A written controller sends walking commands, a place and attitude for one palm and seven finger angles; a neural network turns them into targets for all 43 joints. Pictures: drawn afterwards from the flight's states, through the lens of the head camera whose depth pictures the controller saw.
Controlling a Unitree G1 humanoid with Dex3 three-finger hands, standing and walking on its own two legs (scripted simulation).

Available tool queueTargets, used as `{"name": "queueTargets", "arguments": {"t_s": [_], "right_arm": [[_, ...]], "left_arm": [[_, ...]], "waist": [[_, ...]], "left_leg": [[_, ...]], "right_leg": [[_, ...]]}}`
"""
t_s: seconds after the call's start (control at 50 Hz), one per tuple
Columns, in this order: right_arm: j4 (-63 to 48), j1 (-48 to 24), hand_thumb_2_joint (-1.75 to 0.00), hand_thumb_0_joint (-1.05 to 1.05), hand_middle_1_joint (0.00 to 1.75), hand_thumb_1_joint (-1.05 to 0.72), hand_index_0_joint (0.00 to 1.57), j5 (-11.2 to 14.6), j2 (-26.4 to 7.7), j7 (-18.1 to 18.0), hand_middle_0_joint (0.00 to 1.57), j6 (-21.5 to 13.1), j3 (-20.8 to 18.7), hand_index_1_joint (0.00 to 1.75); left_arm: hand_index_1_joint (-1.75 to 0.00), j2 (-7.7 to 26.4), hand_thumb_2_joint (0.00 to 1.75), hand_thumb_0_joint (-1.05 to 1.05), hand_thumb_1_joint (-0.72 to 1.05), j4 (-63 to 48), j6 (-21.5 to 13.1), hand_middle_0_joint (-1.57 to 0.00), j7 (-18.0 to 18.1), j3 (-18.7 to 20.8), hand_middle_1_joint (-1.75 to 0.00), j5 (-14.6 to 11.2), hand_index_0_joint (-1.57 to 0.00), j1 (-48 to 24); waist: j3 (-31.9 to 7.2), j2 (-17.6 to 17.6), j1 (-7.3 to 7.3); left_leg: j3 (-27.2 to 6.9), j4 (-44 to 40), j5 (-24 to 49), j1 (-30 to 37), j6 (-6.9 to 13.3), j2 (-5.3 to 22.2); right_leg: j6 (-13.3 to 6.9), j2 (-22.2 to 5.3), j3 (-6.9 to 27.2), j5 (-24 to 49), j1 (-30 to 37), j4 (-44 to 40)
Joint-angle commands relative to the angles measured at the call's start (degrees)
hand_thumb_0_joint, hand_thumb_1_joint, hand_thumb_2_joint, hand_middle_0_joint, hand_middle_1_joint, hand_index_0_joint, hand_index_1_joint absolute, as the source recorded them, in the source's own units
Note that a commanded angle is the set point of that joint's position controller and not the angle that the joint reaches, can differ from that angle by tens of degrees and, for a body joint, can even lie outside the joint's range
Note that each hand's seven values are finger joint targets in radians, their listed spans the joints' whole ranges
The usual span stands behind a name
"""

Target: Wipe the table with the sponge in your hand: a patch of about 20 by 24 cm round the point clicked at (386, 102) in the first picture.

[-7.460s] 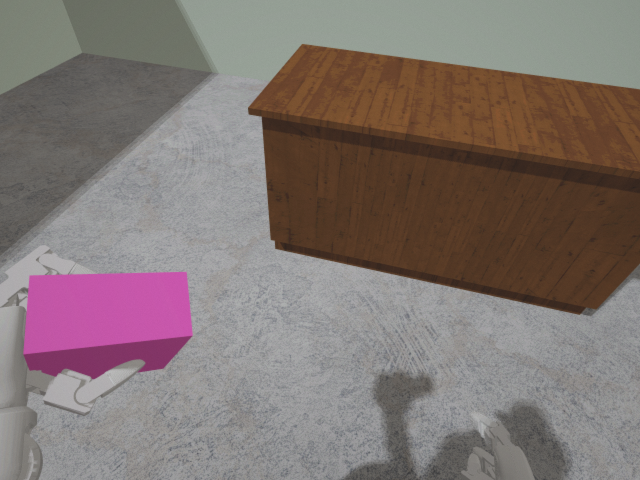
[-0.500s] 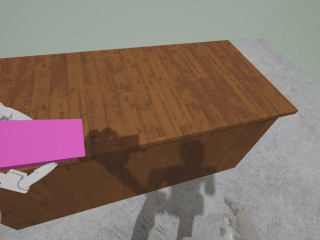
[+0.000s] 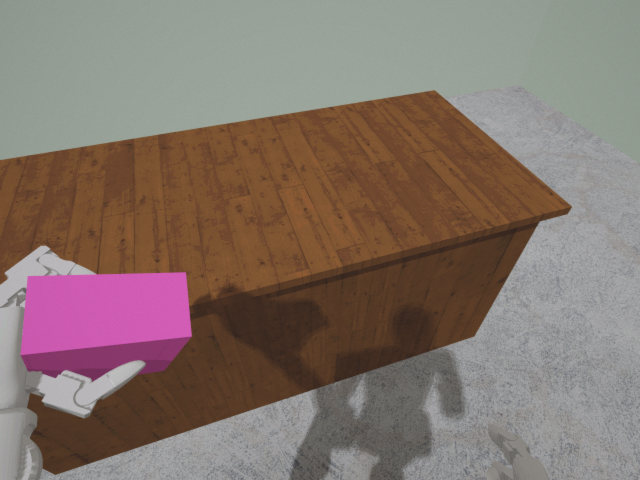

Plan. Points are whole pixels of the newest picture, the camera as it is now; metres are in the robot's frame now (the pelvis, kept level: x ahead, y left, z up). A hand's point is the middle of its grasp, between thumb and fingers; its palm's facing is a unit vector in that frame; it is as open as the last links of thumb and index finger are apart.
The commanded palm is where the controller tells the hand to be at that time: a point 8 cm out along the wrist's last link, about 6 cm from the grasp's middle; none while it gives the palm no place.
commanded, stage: come to a stop and stand still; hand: left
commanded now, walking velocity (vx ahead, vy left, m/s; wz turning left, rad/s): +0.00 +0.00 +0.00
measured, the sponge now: (131, 330) +0.22 +0.20 +0.15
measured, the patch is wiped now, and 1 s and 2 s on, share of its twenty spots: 0.00 0.00 0.00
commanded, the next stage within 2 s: look again from close up in 1.40 s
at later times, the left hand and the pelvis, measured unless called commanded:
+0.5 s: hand (54, 386) +0.17 +0.24 +0.16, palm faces +0.39 -0.84 -0.38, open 10.2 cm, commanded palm +0.12 +0.28 +0.18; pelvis -0.05 +0.00 +0.00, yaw -1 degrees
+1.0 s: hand (39, 363) +0.19 +0.26 +0.15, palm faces +0.37 -0.84 -0.39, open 10.2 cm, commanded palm +0.14 +0.30 +0.18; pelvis -0.03 +0.03 +0.00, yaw -1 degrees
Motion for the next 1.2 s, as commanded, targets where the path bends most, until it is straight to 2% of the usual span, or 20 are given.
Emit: {"name": "queueTargets", "arguments": {"t_s": [0.0, 0.04, 0.06, 0.08, 0.1, 0.12, 0.14, 0.18, 0.24, 0.3, 0.34, 0.38, 0.44, 0.52, 0.56, 0.64, 0.74, 0.92, 1.06, 1.18], "right_arm": [[-9.97, -6.3, -0.9, 0.0, 0.3, -0.9, 0.2, -0.28, -3.2, -1.1, 0.2, -3.72, -0.75, 0.3], [-10.16, -5.31, -0.9, 0.0, 0.3, -0.9, 0.2, -0.21, -3.56, -0.92, 0.2, -3.45, -0.92, 0.3], [-10.56, -5.51, -0.9, 0.0, 0.3, -0.9, 0.2, -0.16, -4.64, -0.89, 0.2, -3.4, -1.42, 0.3], [-10.9, -5.64, -0.9, 0.0, 0.3, -0.9, 0.2, 0.0, -5.32, -0.91, 0.2, -3.31, -1.68, 0.3], [-11.16, -5.77, -0.9, 0.0, 0.3, -0.9, 0.2, 0.38, -5.8, -0.79, 0.2, -3.14, -1.98, 0.3], [-11.29, -6.41, -0.9, 0.0, 0.3, -0.9, 0.2, -0.33, -5.3, -1.09, 0.2, -3.44, -1.52, 0.3], [-11.28, -6.73, -0.9, 0.0, 0.3, -0.9, 0.2, -0.42, -4.61, -1.06, 0.2, -3.47, -0.78, 0.3], [-10.96, -6.63, -0.9, 0.0, 0.3, -0.9, 0.2, -0.42, -4.88, -1.07, 0.2, -3.72, -0.74, 0.3], [-10.98, -5.95, -0.9, 0.0, 0.3, -0.9, 0.2, -0.56, -4.67, -0.93, 0.2, -4.23, -0.93, 0.3], [-10.48, -4.89, -0.9, 0.0, 0.3, -0.9, 0.2, -0.44, -4.25, -0.51, 0.2, -3.76, -1.16, 0.3], [-10.38, -5.24, -0.9, 0.0, 0.3, -0.9, 0.2, -0.48, -3.74, -0.43, 0.2, -3.39, -0.88, 0.3], [-10.12, -5.45, -0.9, 0.0, 0.3, -0.9, 0.2, -0.57, -3.67, -0.5, 0.2, -3.16, -0.57, 0.3], [-10.21, -6.28, -0.9, 0.0, 0.3, -0.9, 0.2, -0.59, -3.97, -0.78, 0.2, -3.18, -0.24, 0.3], [-10.86, -6.39, -0.9, 0.0, 0.3, -0.9, 0.2, -0.79, -4.67, -0.86, 0.2, -3.38, -0.22, 0.3], [-10.81, -6.1, -0.9, 0.0, 0.3, -0.9, 0.2, -0.83, -4.42, -0.82, 0.2, -3.52, -0.05, 0.3], [-10.99, -5.49, -0.9, 0.0, 0.3, -0.9, 0.2, -0.74, -4.56, -0.64, 0.2, -3.95, -0.34, 0.3], [-10.93, -5.18, -0.9, 0.0, 0.3, -0.9, 0.2, -0.55, -4.91, -0.55, 0.2, -4.22, -0.63, 0.3], [-10.56, -5.76, -0.9, 0.0, 0.3, -0.9, 0.2, -0.64, -5.56, -0.86, 0.2, -4.7, -0.74, 0.3], [-10.57, -5.74, -0.9, 0.0, 0.3, -0.9, 0.2, -0.47, -4.92, -0.94, 0.2, -4.37, -0.62, 0.3], [-10.99, -6.0, -0.9, 0.0, 0.3, -0.9, 0.2, -0.23, -4.95, -0.75, 0.2, -3.58, -0.73, 0.3]], "left_arm": [[-1.6, 11.9, 1.3, 0.0, 0.1, -11.89, -5.39, -1.2, 1.63, 9.96, -1.6, -0.45, -1.2, -4.56], [-1.6, 11.18, 1.3, 0.0, 0.1, -12.49, -5.69, -1.2, 1.62, 9.2, -1.6, -0.8, -1.2, -3.58], [-1.6, 10.58, 1.3, 0.0, 0.1, -13.72, -5.94, -1.2, 1.61, 8.19, -1.6, -0.75, -1.2, -4.1], [-1.6, 10.86, 1.3, 0.0, 0.1, -13.8, -6.18, -1.2, 1.74, 8.38, -1.6, -0.71, -1.2, -3.89], [-1.6, 10.4, 1.3, 0.0, 0.1, -13.23, -6.25, -1.2, 1.49, 7.61, -1.6, -0.71, -1.2, -3.31], [-1.6, 10.86, 1.3, 0.0, 0.1, -13.78, -6.32, -1.2, 1.19, 8.56, -1.6, -0.74, -1.2, -2.78], [-1.6, 10.32, 1.3, 0.0, 0.1, -14.85, -6.48, -1.2, 1.12, 7.17, -1.6, -0.3, -1.2, -3.86], [-1.6, 9.78, 1.3, 0.0, 0.1, -12.93, -6.42, -1.2, 1.13, 6.52, -1.6, 0.16, -1.2, -5.51], [-1.6, 10.28, 1.3, 0.0, 0.1, -10.95, -6.05, -1.2, 1.1, 7.01, -1.6, 0.14, -1.2, -5.55], [-1.6, 10.1, 1.3, 0.0, 0.1, -8.84, -5.1, -1.2, 1.11, 6.77, -1.6, -0.09, -1.2, -5.31], [-1.6, 10.27, 1.3, 0.0, 0.1, -8.69, -4.48, -1.2, 1.24, 6.51, -1.6, -0.1, -1.2, -6.4], [-1.6, 9.81, 1.3, 0.0, 0.1, -8.9, -4.16, -1.2, 1.37, 5.87, -1.6, -0.03, -1.2, -7.38], [-1.6, 10.01, 1.3, 0.0, 0.1, -10.02, -4.14, -1.2, 1.48, 5.47, -1.6, -0.02, -1.2, -8.82], [-1.6, 11.45, 1.3, 0.0, 0.1, -12.14, -4.59, -1.2, 1.49, 6.49, -1.6, 0.56, -1.2, -9.26], [-1.6, 10.66, 1.3, 0.0, 0.1, -11.46, -4.93, -1.2, 1.62, 6.1, -1.6, 0.92, -1.2, -7.73], [-1.6, 10.3, 1.3, 0.0, 0.1, -11.21, -5.37, -1.2, 1.46, 6.58, -1.6, 0.83, -1.2, -5.85], [-1.6, 9.68, 1.3, 0.0, 0.1, -9.96, -5.5, -1.2, 1.29, 6.82, -1.6, 0.59, -1.2, -3.53], [-1.6, 10.21, 1.3, 0.0, 0.1, -13.67, -5.79, -1.2, 1.48, 6.68, -1.6, 0.77, -1.2, -6.87], [-1.6, 9.53, 1.3, 0.0, 0.1, -11.17, -5.86, -1.2, 1.53, 6.86, -1.6, 0.44, -1.2, -4.51], [-1.6, 8.5, 1.3, 0.0, 0.1, -10.49, -5.43, -1.2, 1.19, 6.03, -1.6, -0.03, -1.2, -4.0]], "waist": [[-5.1, -2.5, 1.56], [-6.34, -0.08, 0.94], [-7.1, 2.91, 1.24], [-7.43, 5.1, 1.44], [-7.46, 5.11, 1.75], [-6.16, 10.27, 1.52], [-4.72, 11.04, 1.34], [-2.75, 7.06, 1.36], [-2.07, 2.62, 1.08], [-2.62, -2.7, 0.62], [-2.13, -5.45, 0.39], [-2.51, -4.76, 0.25], [-2.69, -1.11, 0.61], [-0.48, 4.57, 1.04], [-0.05, 5.65, 1.08], [-1.77, 4.61, 1.16], [-3.34, 1.33, 1.2], [-5.31, 4.54, 1.28], [-6.51, 3.67, 1.42], [-7.19, 1.72, 1.05]], "left_leg": [[0.68, -10.62, 2.1, -0.37, 0.5, -0.74], [-0.1, -18.78, 11.58, 6.19, 0.92, 0.13], [-2.25, -20.34, 21.2, 9.6, 1.67, 3.12], [-4.96, -20.25, 26.57, 11.1, 2.51, 6.0], [-5.77, -19.98, 25.05, 10.86, 2.95, 7.23], [-7.09, -21.34, 22.99, 8.79, 3.62, 7.78], [-8.25, -23.13, 18.7, 4.05, 3.88, 8.44], [-7.01, -23.95, 9.13, -1.44, 3.4, 7.16], [-4.4, -21.13, 0.41, -0.03, 2.36, 3.29], [-2.29, -13.95, 0.57, 4.02, 1.88, 0.56], [-2.41, -11.26, 1.32, 5.26, 1.68, -0.03], [-2.78, -12.73, 2.91, 6.49, 1.91, -0.09], [-4.17, -17.7, 3.5, 6.64, 2.52, 1.06], [-6.06, -23.38, -2.29, 1.37, 2.75, 2.25], [-7.47, -25.48, -3.72, -1.04, 3.11, 3.12], [-7.55, -25.99, -0.54, -1.81, 2.66, 3.29], [-7.35, -24.77, 2.41, -1.46, 2.41, 3.2], [-7.46, -23.7, 8.08, 1.47, 2.23, 3.57], [-7.62, -22.99, 14.16, 2.72, 2.13, 4.48], [-6.84, -21.14, 16.43, 3.29, 1.65, 3.9]], "right_leg": [[-0.57, -14.88, 13.59, 26.35, 8.08, -6.57], [2.51, -12.66, 12.04, 22.74, 7.28, -4.7], [4.4, -10.14, 11.09, 19.34, 5.95, -3.32], [5.74, -7.82, 10.09, 15.45, 4.19, -2.97], [6.57, -7.12, 10.9, 11.04, 3.28, -4.03], [6.07, -6.29, 9.63, 9.37, 2.27, -3.57], [6.01, -5.8, 8.43, 6.57, 4.63, -2.79], [5.75, -5.63, 9.22, 3.4, 6.46, -4.04], [4.9, -7.78, 13.36, -3.64, 2.54, -10.38], [3.98, -11.69, 18.79, -14.02, -3.27, -16.78], [3.27, -13.32, 19.5, -17.59, -5.88, -18.63], [2.74, -12.89, 17.27, -16.2, -5.94, -17.45], [4.12, -10.3, 14.59, -13.47, -3.92, -15.27], [5.01, -7.48, 12.82, -13.89, -0.94, -13.77], [4.87, -6.42, 11.74, -10.84, 1.91, -11.91], [4.9, -5.44, 10.21, -4.19, 5.53, -9.67], [4.84, -5.94, 10.21, -2.01, 6.14, -9.0], [4.71, -5.88, 9.56, 3.72, 5.44, -6.43], [4.78, -5.94, 8.81, 9.54, 6.67, -4.56], [4.41, -6.9, 9.54, 12.45, 6.7, -4.89]]}}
